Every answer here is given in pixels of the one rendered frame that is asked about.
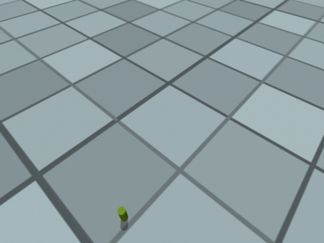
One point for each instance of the can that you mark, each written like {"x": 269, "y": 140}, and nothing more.
{"x": 122, "y": 213}

